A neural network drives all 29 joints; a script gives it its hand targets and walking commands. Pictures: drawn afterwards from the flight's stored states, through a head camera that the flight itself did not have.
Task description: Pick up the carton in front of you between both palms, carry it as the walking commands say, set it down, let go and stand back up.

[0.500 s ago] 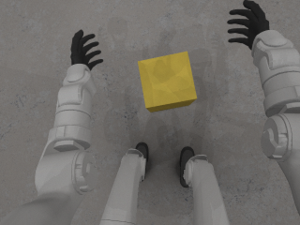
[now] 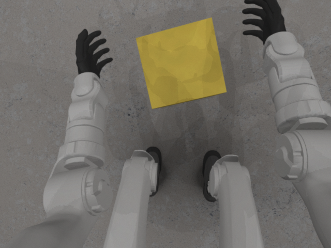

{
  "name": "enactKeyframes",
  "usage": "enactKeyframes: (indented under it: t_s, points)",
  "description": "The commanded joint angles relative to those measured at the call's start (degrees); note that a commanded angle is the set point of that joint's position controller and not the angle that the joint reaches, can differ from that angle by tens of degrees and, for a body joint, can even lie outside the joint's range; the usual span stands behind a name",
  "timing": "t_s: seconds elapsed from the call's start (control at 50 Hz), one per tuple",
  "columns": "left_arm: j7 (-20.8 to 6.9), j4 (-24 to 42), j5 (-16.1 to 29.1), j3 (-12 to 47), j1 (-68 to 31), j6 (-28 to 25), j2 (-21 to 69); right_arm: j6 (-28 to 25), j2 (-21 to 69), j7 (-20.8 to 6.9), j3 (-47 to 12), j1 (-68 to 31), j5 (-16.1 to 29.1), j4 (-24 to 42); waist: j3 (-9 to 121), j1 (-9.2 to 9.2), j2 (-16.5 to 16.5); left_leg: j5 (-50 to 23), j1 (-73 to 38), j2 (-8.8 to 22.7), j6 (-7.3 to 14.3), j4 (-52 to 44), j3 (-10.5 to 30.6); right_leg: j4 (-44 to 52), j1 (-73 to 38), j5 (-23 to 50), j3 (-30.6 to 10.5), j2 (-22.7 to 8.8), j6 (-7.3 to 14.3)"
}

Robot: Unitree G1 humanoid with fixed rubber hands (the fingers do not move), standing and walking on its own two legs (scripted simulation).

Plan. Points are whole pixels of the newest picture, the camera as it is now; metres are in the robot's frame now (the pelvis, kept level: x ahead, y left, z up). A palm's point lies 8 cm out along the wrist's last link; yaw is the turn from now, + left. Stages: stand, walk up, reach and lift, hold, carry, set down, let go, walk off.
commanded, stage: reach and lift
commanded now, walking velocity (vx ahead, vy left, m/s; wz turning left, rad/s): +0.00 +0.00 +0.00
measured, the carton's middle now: (181, 71) +0.50 +0.01 -0.42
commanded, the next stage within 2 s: none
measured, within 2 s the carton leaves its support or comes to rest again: leaves its support in 1.32 s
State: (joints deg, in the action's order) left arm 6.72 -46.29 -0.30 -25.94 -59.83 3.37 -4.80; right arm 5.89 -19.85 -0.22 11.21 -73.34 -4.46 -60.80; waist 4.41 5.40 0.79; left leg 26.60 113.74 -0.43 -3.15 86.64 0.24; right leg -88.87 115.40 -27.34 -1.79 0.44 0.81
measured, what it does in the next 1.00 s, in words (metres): lowers itself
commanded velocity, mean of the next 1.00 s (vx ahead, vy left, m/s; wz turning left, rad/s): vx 0.00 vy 0.00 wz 0.00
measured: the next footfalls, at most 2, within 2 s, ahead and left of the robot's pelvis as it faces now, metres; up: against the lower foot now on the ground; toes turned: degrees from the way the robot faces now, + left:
none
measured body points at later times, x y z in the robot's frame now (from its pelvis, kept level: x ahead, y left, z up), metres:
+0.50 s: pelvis -0.05 +0.01 -0.16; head +0.33 -0.02 +0.06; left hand +0.48 +0.19 -0.35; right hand +0.55 -0.17 -0.35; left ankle +0.08 +0.14 -0.51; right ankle +0.07 -0.11 -0.51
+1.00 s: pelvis -0.05 +0.01 -0.17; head +0.33 -0.02 +0.06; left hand +0.49 +0.17 -0.35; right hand +0.54 -0.15 -0.36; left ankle +0.08 +0.14 -0.51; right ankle +0.07 -0.11 -0.51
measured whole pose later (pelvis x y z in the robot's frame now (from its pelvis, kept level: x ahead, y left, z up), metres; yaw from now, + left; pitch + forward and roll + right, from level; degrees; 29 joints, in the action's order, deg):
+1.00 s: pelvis -0.05 +0.01 -0.17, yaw +1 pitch +37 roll +4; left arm 10.4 -63.0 13.1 -11.7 -83.3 2.4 -11.0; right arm 3.9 -26.6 1.6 -6.7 -93.7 11.7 -73.9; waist -21.9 4.6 -2.4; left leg 30.9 129.1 -2.6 -3.6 122.6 -0.5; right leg -125.8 131.0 -32.1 -3.0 -0.3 0.7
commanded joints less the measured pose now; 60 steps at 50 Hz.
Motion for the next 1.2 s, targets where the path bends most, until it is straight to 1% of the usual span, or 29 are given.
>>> enactKeyframes:
  t_s: [0.0,0.08,0.14,0.22,0.26,0.3,0.38,0.42,0.48,0.5,0.52,0.54,0.56,0.58,0.62,0.64,0.68,0.74,0.82,0.9,0.96,1.02,1.04,1.06,1.08,1.12,1.16,1.18]
  points:
    - [1.7,5.9,3.9,3.7,-10.6,-1.0,-8.3,-1.4,-8.7,1.3,-4.0,-17.9,4.6,7.1,62.3,1.61,7.7,-28.0,-19.8,-3.7,-2.5,3.7,-4.5,-5.3,-43.2,33.5,-0.8,2.7,-1.1]
    - [3.6,6.0,9.1,7.9,-16.1,0.2,-11.0,-0.7,-12.4,1.8,-8.8,-23.9,10.2,7.1,65.6,2.24,8.7,-23.1,-21.0,-3.2,-1.8,9.9,-5.3,-11.2,-40.8,25.4,0.1,2.2,-1.2]
    - [4.7,5.3,11.6,10.0,-21.0,1.5,-12.1,0.2,-14.8,1.8,-11.1,-28.6,12.8,5.6,64.5,2.39,9.4,-17.3,-20.9,-2.8,-1.4,13.0,-5.6,-13.9,-38.3,18.1,0.4,1.5,-1.1]
    - [5.0,0.5,12.2,10.2,-26.7,2.8,-12.6,1.2,-15.7,1.2,-13.2,-33.3,14.3,-0.3,55.6,2.67,9.1,-9.1,-18.4,-1.9,-1.0,16.1,-5.6,-16.1,-30.5,7.5,0.3,0.2,-0.8]
    - [4.8,-2.4,11.7,9.7,-29.0,2.8,-12.7,1.2,-15.9,0.8,-13.6,-34.7,14.6,-3.6,50.8,2.69,8.3,-6.8,-17.3,-1.6,-0.8,17.9,-5.4,-17.3,-26.6,4.3,0.0,-0.3,-0.6]
    - [4.4,-5.1,11.0,9.4,-31.0,2.5,-12.9,0.8,-16.2,0.5,-13.9,-35.8,14.6,-6.4,46.6,2.57,7.4,-5.8,-16.4,-1.3,-0.7,19.7,-5.0,-18.8,-23.5,2.8,-0.4,-0.7,-0.4]
    - [3.7,-9.2,9.9,9.1,-34.2,1.0,-13.4,-0.5,-16.8,0.3,-14.4,-37.9,14.7,-9.9,41.5,2.26,5.7,-7.0,-15.6,-1.0,-0.9,23.5,-4.3,-22.1,-20.2,3.4,-1.1,-1.1,-0.5]
    - [3.6,-9.9,10.2,9.4,-35.7,0.1,-13.9,-1.3,-17.3,0.5,-15.0,-39.3,15.1,-9.7,42.2,2.2,5.6,-9.3,-16.3,-0.9,-1.0,25.3,-4.3,-24.0,-21.1,5.6,-1.4,-1.2,-0.6]
    - [3.9,-9.4,11.9,10.7,-37.5,-1.1,-15.5,-2.4,-18.3,1.2,-16.8,-41.8,16.8,-7.7,47.3,2.43,6.4,-13.8,-18.3,-1.0,-0.8,27.6,-4.7,-26.8,-25.4,10.4,-1.5,-1.2,-0.8]
    - [4.1,-8.7,13.3,11.7,-37.7,-1.4,-14.9,-2.7,-18.6,1.5,-17.3,-42.2,17.3,-6.8,49.2,2.17,6.5,-14.7,-18.8,-1.2,-0.8,28.1,-5.0,-27.5,-26.9,11.4,-1.5,-1.2,-0.8]
    - [4.1,-8.8,14.8,12.9,-37.8,-1.5,-14.0,-3.0,-18.4,1.8,-18.1,-42.6,17.7,-6.2,50.0,1.75,7.4,-15.5,-17.7,-1.5,-0.8,28.6,-5.1,-28.0,-28.3,12.6,-1.4,-1.2,-0.7]
    - [3.9,-9.9,15.9,14.1,-37.5,-1.5,-13.4,-3.1,-18.0,2.0,-18.6,-42.7,17.6,-5.7,49.6,0.6,8.6,-16.1,-17.5,-1.6,-0.7,28.9,-4.8,-28.4,-28.1,13.9,-1.0,-1.2,-0.9]
    - [3.7,-10.8,16.4,14.9,-36.8,-1.5,-13.1,-3.1,-17.4,2.0,-18.4,-42.3,17.5,-5.0,48.5,-0.11,8.7,-16.7,-17.3,-1.7,-0.6,29.3,-4.6,-28.6,-27.6,14.9,-0.9,-1.1,-0.9]
    - [3.7,-11.0,16.6,15.1,-36.0,-1.5,-12.9,-3.2,-17.0,2.1,-18.3,-41.6,17.4,-4.4,48.3,-0.26,8.5,-17.5,-17.2,-1.9,-0.7,29.7,-4.7,-28.8,-27.9,16.0,-0.9,-1.0,-0.8]
    - [3.9,-10.5,16.4,14.9,-34.4,-1.8,-13.2,-3.3,-16.2,2.2,-18.1,-40.0,17.5,-3.2,49.9,0.09,8.4,-19.1,-17.6,-2.3,-0.6,30.2,-4.9,-29.5,-29.3,18.2,-0.6,-0.8,-0.9]
    - [4.2,-10.4,16.2,14.5,-33.4,-1.9,-13.4,-3.2,-15.8,2.2,-18.3,-39.2,17.7,-2.8,51.0,0.72,8.5,-19.8,-18.2,-2.5,-0.4,30.2,-5.1,-29.7,-29.8,18.9,-0.5,-0.6,-1.0]
    - [4.5,-11.6,15.4,13.6,-31.4,-2.0,-13.5,-3.0,-14.6,2.1,-18.2,-37.1,17.7,-4.0,49.5,1.63,8.5,-19.1,-17.2,-2.7,-0.4,30.1,-5.2,-29.7,-28.3,18.3,-0.5,-0.6,-1.2]
    - [4.4,-12.4,13.6,12.2,-30.4,-2.0,-13.0,-2.7,-12.8,1.7,-17.4,-34.6,17.0,-6.1,43.9,1.93,7.6,-16.5,-14.5,-2.7,-0.4,29.5,-4.9,-28.8,-23.2,15.3,-0.9,-0.6,-1.1]
    - [4.1,-11.9,12.1,11.6,-31.5,-2.2,-12.2,-2.7,-12.2,1.7,-16.4,-33.7,16.0,-7.8,40.3,1.22,6.1,-15.0,-13.9,-2.8,-0.5,29.2,-4.5,-27.8,-19.2,12.7,-1.0,-0.4,-1.0]
    - [3.8,-10.9,12.8,13.4,-34.2,-2.2,-10.1,-3.0,-11.0,1.9,-16.9,-35.6,16.0,-7.8,40.1,0.08,5.2,-13.8,-14.8,-3.1,-0.7,28.8,-4.3,-27.0,-18.8,10.9,-1.0,-0.2,-0.7]
    - [3.4,-10.4,13.9,15.4,-37.6,-2.0,-5.9,-3.1,-7.3,1.8,-18.2,-38.8,16.4,-7.4,40.6,-0.56,5.3,-12.7,-15.6,-3.8,-0.6,28.7,-4.3,-26.7,-20.3,10.0,-1.0,0.4,-0.3]
    - [3.6,-11.9,11.9,13.5,-37.7,-1.8,-4.1,-3.0,-5.6,2.0,-16.9,-39.9,14.0,-7.5,40.0,-0.81,5.2,-11.8,-16.7,-4.5,-0.7,28.3,-4.7,-26.3,-21.4,8.8,-0.5,0.8,-0.3]
    - [2.2,-10.4,11.9,15.6,-41.4,-1.6,3.5,-2.5,3.8,0.7,-19.2,-42.3,14.5,-6.4,40.0,0.07,5.5,-11.7,-16.8,-5.2,-0.3,28.2,-4.8,-26.1,-21.8,8.6,-0.5,1.4,-0.2]
    - [0.5,-10.6,11.2,16.2,-44.2,-1.3,10.1,-2.1,11.4,-0.9,-20.5,-44.3,14.3,-6.7,39.1,-0.24,5.8,-11.3,-15.6,-5.5,-0.2,28.5,-4.9,-26.3,-22.1,8.9,-0.4,1.8,-0.2]
    - [-1.8,-9.8,10.4,17.5,-47.9,-0.5,19.4,-1.6,20.9,-3.1,-21.8,-46.5,13.8,-6.4,38.0,-0.42,5.7,-10.9,-14.9,-6.1,-0.1,29.0,-4.9,-26.6,-21.6,9.0,-0.3,2.5,-0.1]
    - [-6.6,-7.7,7.8,18.1,-53.3,1.8,32.4,0.1,35.5,-7.6,-20.6,-45.9,11.5,-6.0,35.0,-1.48,5.6,-9.6,-12.9,-7.0,0.0,30.0,-5.1,-27.5,-19.8,8.9,0.5,3.7,0.2]
    - [-10.1,-6.1,6.4,17.6,-54.4,3.8,39.8,1.8,43.4,-10.9,-18.2,-42.4,9.4,-4.3,33.9,-2.46,5.7,-9.6,-11.5,-7.6,0.2,30.8,-5.7,-27.8,-18.4,9.7,1.4,4.2,0.7]
    - [-10.5,-7.1,5.4,16.9,-53.2,4.3,41.3,2.1,43.9,-11.2,-17.3,-41.8,8.3,-4.5,33.0,-2.2,4.9,-9.8,-11.4,-7.7,0.2,31.3,-6.0,-28.2,-16.8,9.6,1.5,4.1,0.5]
